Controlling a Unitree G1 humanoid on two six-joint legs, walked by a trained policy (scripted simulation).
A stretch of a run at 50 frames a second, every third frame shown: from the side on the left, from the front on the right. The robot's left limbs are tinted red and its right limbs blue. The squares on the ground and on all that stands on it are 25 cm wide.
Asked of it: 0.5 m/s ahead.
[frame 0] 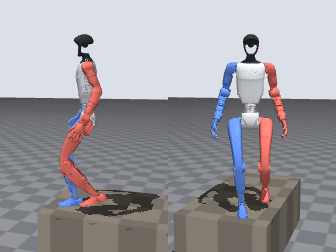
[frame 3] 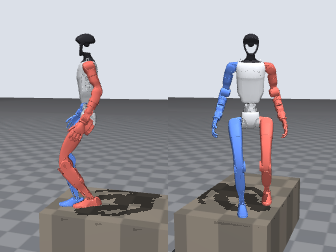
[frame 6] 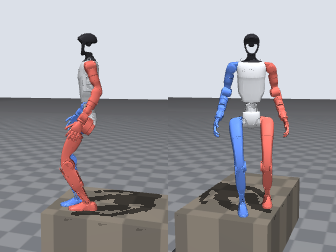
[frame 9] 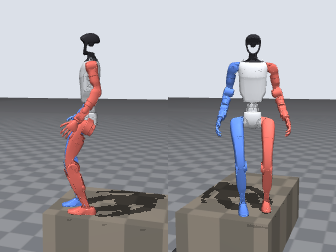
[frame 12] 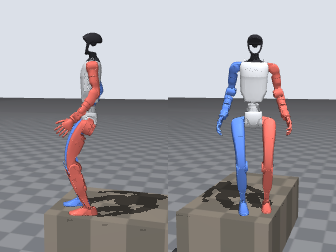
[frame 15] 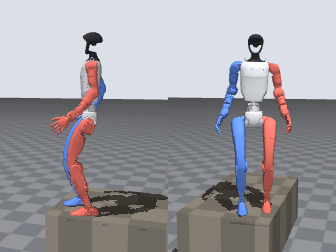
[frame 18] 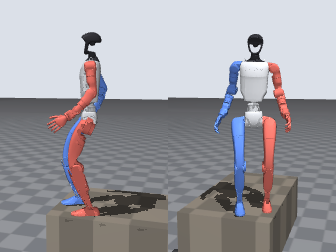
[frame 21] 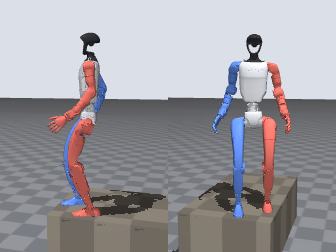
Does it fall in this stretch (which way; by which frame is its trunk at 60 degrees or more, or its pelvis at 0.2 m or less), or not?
no
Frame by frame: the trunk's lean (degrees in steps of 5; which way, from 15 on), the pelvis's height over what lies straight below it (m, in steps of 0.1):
0: 5, 0.7
3: 5, 0.8
6: 0, 0.8
9: 0, 0.8
12: 5, 0.8
15: 5, 0.8
18: 5, 0.8
21: 0, 0.8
